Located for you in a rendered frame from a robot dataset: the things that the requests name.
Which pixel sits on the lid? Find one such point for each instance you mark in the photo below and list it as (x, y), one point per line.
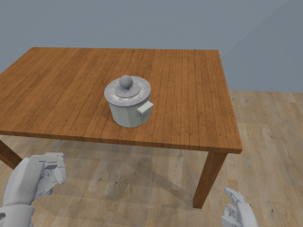
(127, 98)

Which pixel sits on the knob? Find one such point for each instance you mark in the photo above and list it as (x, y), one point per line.
(126, 82)

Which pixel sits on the robot left forearm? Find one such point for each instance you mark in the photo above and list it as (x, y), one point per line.
(16, 215)

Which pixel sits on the right robot hand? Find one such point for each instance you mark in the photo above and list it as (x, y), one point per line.
(242, 215)

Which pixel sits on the table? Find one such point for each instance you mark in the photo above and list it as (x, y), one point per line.
(58, 93)

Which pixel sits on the pot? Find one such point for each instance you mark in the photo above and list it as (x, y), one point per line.
(133, 116)

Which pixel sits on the left robot hand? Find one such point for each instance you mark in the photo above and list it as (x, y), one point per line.
(33, 177)

